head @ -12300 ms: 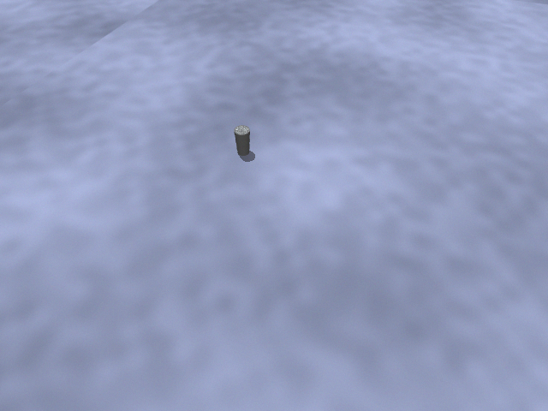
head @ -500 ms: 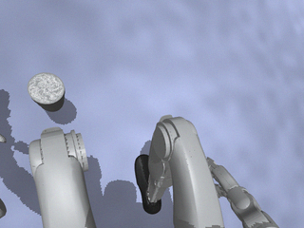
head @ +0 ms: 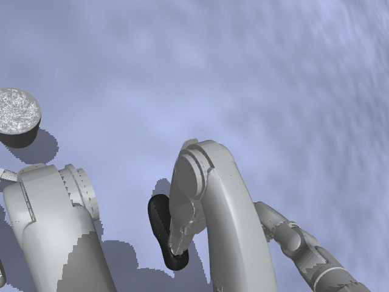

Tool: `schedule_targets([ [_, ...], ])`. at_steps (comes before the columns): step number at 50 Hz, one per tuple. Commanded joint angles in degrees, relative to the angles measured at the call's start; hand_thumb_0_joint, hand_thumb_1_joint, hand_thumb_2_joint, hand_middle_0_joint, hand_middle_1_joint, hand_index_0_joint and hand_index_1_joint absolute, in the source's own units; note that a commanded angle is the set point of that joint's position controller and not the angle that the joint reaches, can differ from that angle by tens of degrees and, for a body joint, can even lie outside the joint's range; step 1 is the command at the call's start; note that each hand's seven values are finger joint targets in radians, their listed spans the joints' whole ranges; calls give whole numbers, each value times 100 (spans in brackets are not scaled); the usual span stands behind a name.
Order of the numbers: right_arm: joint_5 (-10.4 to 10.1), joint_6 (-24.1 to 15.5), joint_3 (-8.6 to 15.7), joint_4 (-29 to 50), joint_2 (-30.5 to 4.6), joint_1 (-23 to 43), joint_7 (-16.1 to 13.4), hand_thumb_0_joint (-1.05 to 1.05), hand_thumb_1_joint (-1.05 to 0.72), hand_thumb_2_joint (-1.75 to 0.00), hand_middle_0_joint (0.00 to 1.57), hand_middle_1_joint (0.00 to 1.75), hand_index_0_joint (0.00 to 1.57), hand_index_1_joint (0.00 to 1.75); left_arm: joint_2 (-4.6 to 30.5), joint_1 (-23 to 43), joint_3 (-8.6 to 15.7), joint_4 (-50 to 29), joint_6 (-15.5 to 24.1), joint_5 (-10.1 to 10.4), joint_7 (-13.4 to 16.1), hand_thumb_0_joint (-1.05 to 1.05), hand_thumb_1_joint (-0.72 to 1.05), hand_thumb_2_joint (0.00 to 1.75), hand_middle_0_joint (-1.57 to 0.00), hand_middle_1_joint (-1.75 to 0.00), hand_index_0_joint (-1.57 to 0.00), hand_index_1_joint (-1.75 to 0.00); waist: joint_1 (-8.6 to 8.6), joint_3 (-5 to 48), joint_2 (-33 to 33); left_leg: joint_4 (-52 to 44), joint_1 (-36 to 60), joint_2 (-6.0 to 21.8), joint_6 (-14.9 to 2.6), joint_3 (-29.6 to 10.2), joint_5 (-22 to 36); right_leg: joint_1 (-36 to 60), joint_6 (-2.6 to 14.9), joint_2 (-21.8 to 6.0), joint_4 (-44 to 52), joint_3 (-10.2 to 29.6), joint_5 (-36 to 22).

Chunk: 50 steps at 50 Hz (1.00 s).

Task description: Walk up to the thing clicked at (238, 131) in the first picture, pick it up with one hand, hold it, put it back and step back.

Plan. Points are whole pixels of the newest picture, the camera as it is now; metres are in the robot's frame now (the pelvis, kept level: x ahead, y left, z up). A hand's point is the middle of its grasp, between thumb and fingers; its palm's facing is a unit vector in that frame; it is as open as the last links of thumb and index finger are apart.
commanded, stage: close in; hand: left
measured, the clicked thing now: (15, 123) +0.43 +0.22 -0.21
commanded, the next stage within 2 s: close in 0.20 s
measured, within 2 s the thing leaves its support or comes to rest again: leaves its support in 1.44 s
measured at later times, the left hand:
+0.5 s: hand (4, 133) +0.41 +0.24 -0.18, palm faces +0.14 -0.99 +0.00, open 15.4 cm
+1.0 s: hand (10, 126) +0.42 +0.23 -0.18, palm faces +0.16 -0.99 +0.00, open 10.6 cm
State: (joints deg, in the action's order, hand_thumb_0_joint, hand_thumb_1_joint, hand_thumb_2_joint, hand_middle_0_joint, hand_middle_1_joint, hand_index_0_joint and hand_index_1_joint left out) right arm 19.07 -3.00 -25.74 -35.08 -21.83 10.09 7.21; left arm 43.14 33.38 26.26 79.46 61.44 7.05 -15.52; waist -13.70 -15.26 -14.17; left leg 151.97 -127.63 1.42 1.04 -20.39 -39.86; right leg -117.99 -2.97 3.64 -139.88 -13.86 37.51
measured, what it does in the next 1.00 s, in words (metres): stands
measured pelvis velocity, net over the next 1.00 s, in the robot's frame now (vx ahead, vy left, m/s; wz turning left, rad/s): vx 0.00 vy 0.00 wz -0.04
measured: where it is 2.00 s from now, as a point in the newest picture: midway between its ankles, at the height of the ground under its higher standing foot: (125, 266)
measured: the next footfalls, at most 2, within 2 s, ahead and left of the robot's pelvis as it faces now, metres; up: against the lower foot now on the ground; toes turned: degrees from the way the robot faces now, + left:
none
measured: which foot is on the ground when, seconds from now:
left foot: down 0.00-1.00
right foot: down 0.00-1.00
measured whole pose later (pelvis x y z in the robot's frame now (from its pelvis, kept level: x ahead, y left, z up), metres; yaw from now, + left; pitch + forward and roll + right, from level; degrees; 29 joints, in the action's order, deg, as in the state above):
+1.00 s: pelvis +0.00 +0.00 +0.00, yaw -3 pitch +12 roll -19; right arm 21.3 -1.4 -30.3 -33.0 -21.0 11.4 9.4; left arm 44.9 35.3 18.5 82.0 66.4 3.6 0.2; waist -14.8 -17.5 -16.6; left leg 152.5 -126.9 1.4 1.2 -24.3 -40.4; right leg -116.5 -3.9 5.0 -137.5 -16.6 36.3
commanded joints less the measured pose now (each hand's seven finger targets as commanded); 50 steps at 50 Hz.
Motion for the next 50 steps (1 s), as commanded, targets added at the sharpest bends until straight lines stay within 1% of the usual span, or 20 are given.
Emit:
schedule_targets([
  [1,59,74,613,165,-1993,-151,-12,0,-89,-89,20,30,20,30,583,1139,-313,-662,477,148,226,0,-52,11,-15,-18,-17,-15,-613,3187,2791,-1786,2321,210,61,572,451,1260,328,178,1139,-564,-969],
  [3,46,56,583,203,-2019,-119,-2,0,-89,-89,20,30,20,30,464,1211,-451,-560,505,210,282,0,-56,13,-15,-20,-18,-17,-712,3044,2635,-1783,2186,169,24,544,239,1219,308,185,1179,-597,-851],
  [5,52,66,542,217,-2009,-101,6,0,-89,-89,20,30,20,30,591,1167,-430,-418,524,154,385,0,-56,12,-12,-17,-15,-15,-645,2958,2524,-1797,2068,163,11,530,87,1201,310,201,1200,-614,-726],
  [6,60,85,538,237,-2031,-109,7,0,-89,-89,20,30,20,30,639,1218,-419,-353,546,122,425,0,-57,13,-12,-18,-15,-16,-679,2914,2534,-1844,2063,162,20,486,3,1158,309,207,1199,-649,-656],
  [7,64,90,501,242,-1996,-81,4,0,-89,-90,20,30,20,30,673,1137,-420,-300,565,95,473,0,-57,10,-11,-16,-13,-13,-597,2835,2538,-1821,2004,160,9,517,5,1180,320,222,1210,-616,-664],
  [8,85,111,482,278,-2003,-79,11,0,-89,-90,20,30,20,30,684,1113,-408,-261,585,75,511,0,-57,12,-11,-17,-13,-15,-631,2875,2519,-1813,2022,155,9,501,56,1248,313,230,1213,-636,-701],
  [13,140,135,355,351,-1950,-9,15,0,-89,-90,20,30,20,30,969,1016,-70,-273,763,66,785,0,-57,13,-11,-17,-12,-15,-454,2992,2643,-1705,2023,170,10,563,243,1498,333,278,1208,-594,-849],
  [15,177,143,339,345,-1973,-10,25,0,-89,-90,20,30,20,30,893,1077,-132,-377,824,58,889,0,-57,15,-11,-17,-12,-16,-519,2999,2829,-1725,2164,193,48,549,376,1520,347,287,1184,-616,-965],
  [16,183,140,352,323,-1999,50,17,0,-88,-90,20,30,20,30,839,1109,-248,-417,846,4,904,0,-49,18,-15,-15,-13,-16,-564,2850,2911,-1778,2181,208,66,516,335,1412,351,268,1152,-646,-952],
  [17,196,132,350,289,-1994,3,24,0,-87,-90,20,30,20,30,847,1085,-281,-433,861,-21,930,0,-41,26,-23,-23,-21,-24,-582,2875,2995,-1748,2204,202,61,529,343,1464,346,291,1159,-643,-990],
  [18,218,137,342,288,-2012,-10,25,0,-87,-90,20,30,20,30,791,1175,-398,-463,878,-69,935,0,-33,30,-29,-30,-28,-30,-695,2925,3003,-1759,2279,211,79,492,422,1473,338,279,1146,-687,-1064],
  [22,221,129,332,202,-2019,-44,40,0,-86,-90,20,30,20,30,791,1268,-578,-657,938,-118,990,0,-5,37,-35,-34,-33,-34,-768,3038,3024,-1724,2390,233,83,426,592,1504,317,283,1087,-710,-1258],
  [24,238,145,346,179,-2051,-96,49,0,-86,-89,20,30,20,30,763,1234,-592,-652,915,-101,1046,0,-1,39,-35,-34,-34,-35,-755,3131,3066,-1720,2554,244,106,397,694,1542,318,293,1079,-725,-1341],
  [32,227,214,299,239,-2015,-17,87,0,-86,-89,20,30,20,30,767,1167,-639,-459,827,-201,1303,0,22,55,-51,-49,-49,-50,-723,2791,2933,-1796,2268,233,93,346,477,1445,323,320,1147,-789,-1155],
  [36,240,214,306,241,-2014,10,106,0,-86,-89,20,30,20,30,651,1227,-758,-455,822,-250,1387,0,28,61,-57,-56,-55,-57,-792,2741,2897,-1808,2309,241,92,301,510,1397,321,334,1156,-810,-1211],
  [37,232,222,302,257,-2018,1,113,0,-86,-89,20,30,20,30,744,1225,-675,-381,806,-262,1434,0,31,63,-59,-58,-58,-59,-802,2723,2890,-1825,2262,241,88,302,424,1415,319,340,1180,-822,-1133],
  [40,241,224,287,266,-2008,10,125,0,-86,-89,20,30,20,30,675,1349,-686,-410,820,-226,1525,0,32,68,-65,-64,-63,-65,-839,2694,2814,-1815,2224,237,64,300,334,1416,310,350,1242,-809,-1094],
  [44,239,225,261,285,-1982,30,133,0,-86,-89,20,30,20,30,814,1398,-567,-401,848,-252,1608,0,29,78,-78,-78,-76,-80,-795,2712,2870,-1864,2240,258,80,280,315,1385,320,354,1227,-818,-1047],
  [46,248,235,268,278,-2001,2,132,0,-87,-90,20,30,20,30,815,1469,-646,-441,866,-276,1606,0,29,84,-84,-86,-82,-87,-846,2725,2974,-1871,2276,256,83,290,249,1387,321,356,1243,-817,-1016],
  [50,254,216,268,277,-1976,29,159,0,-87,-90,20,30,20,30,726,1231,-685,-398,857,-302,1624,0,28,92,-93,-95,-91,-97,-773,2798,2893,-1832,2288,244,82,330,368,1466,320,370,1256,-816,-1107],
])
